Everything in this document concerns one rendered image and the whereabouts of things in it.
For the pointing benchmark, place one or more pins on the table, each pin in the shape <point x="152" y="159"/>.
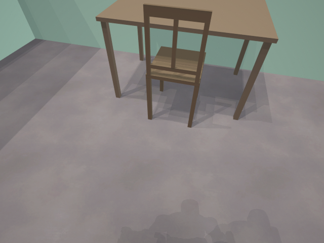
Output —
<point x="241" y="19"/>

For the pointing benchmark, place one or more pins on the chair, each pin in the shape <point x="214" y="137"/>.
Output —
<point x="172" y="64"/>

